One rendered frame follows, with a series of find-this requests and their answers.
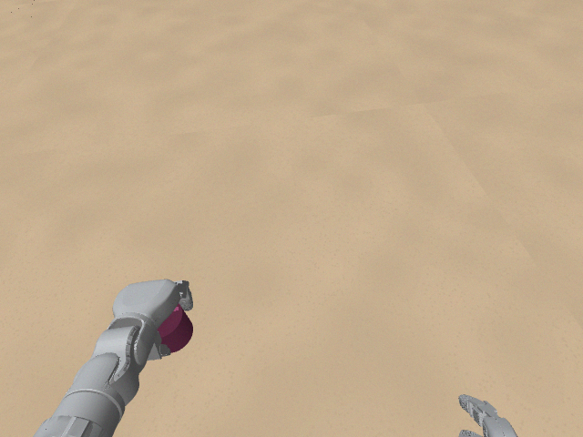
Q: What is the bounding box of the tin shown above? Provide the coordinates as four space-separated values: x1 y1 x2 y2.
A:
158 304 193 353

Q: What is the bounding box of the left robot hand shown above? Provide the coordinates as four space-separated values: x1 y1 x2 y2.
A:
113 279 193 361

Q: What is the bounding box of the left robot arm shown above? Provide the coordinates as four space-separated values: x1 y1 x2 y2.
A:
33 312 157 437

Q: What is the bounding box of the right robot hand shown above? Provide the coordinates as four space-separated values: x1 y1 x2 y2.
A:
459 394 517 437

